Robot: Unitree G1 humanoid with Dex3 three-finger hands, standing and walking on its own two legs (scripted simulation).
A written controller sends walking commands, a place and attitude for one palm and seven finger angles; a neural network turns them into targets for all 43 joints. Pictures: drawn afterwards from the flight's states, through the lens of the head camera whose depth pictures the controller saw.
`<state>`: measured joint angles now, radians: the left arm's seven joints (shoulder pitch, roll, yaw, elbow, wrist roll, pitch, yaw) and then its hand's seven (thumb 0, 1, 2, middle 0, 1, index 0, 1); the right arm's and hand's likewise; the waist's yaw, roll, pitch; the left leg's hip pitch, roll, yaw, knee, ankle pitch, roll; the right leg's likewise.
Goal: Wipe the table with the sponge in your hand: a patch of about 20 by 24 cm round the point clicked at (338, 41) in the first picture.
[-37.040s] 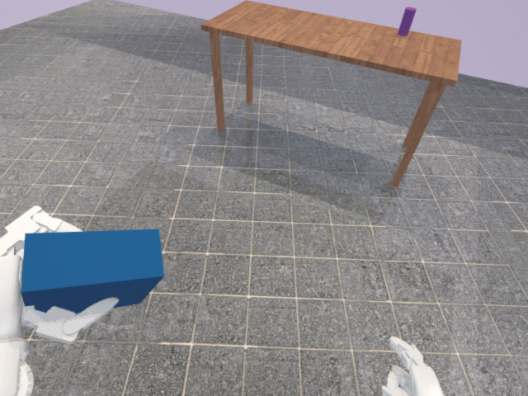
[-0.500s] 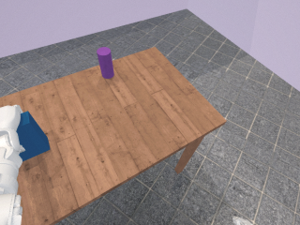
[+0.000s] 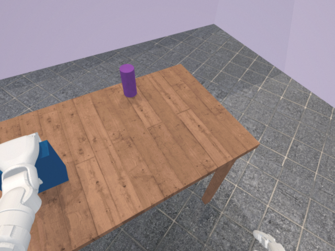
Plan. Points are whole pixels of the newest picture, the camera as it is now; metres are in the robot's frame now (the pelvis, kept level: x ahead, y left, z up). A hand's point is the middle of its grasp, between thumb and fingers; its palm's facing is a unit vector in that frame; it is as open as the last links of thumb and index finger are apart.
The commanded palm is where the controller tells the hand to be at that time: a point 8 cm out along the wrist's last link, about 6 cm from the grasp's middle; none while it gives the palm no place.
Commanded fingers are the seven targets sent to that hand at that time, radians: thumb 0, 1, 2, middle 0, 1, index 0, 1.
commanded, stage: wipe back along the first lane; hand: left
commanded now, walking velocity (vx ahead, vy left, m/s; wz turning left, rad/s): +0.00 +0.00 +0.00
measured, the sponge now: (35, 175) +0.30 +0.38 -0.05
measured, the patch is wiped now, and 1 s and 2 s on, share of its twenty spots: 1.00 1.00 1.00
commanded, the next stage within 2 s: lift the sponge slowly off the table in 1.50 s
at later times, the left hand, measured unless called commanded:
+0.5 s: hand (28, 184) +0.26 +0.35 +0.00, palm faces -0.06 -0.03 -1.00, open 10.0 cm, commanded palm +0.21 +0.32 +0.03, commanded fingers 0.00 0.10 1.30 -1.20 -1.60 -1.20 -1.60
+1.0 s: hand (34, 205) +0.21 +0.32 +0.00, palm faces -0.06 -0.03 -1.00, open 10.0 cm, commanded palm +0.17 +0.28 +0.03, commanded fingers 0.00 0.10 1.30 -1.20 -1.60 -1.20 -1.60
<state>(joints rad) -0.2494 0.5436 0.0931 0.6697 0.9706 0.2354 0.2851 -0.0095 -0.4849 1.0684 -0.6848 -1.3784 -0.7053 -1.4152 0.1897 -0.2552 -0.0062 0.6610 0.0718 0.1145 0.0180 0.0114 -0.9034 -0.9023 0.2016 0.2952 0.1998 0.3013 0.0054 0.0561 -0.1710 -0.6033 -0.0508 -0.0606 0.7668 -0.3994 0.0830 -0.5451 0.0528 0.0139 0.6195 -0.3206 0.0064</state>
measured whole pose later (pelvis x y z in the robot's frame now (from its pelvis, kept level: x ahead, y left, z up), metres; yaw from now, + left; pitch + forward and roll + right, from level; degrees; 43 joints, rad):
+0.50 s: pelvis +0.00 +0.00 +0.00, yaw +1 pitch +11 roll -4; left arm -0.01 0.46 0.01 0.40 0.96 0.34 0.31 0.01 -0.46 1.04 -0.67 -1.38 -0.69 -1.42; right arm 0.14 -0.25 0.00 0.64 0.07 0.09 0.01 0.01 -0.90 -0.90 0.20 0.30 0.20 0.30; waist 0.04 0.07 -0.17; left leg -0.52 -0.06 -0.06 0.75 -0.40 0.09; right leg -0.47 0.04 0.01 0.61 -0.33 0.00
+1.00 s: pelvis +0.00 -0.01 +0.00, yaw +1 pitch +9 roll -3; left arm 0.18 0.40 -0.03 0.23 0.97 0.38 0.33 0.01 -0.45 1.04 -0.66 -1.39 -0.69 -1.42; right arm 0.12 -0.24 0.00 0.63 0.07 0.08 0.00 0.01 -0.90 -0.90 0.20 0.30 0.20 0.30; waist 0.07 0.08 -0.17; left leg -0.47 -0.05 -0.06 0.74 -0.41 0.07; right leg -0.43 0.05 0.01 0.62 -0.34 0.00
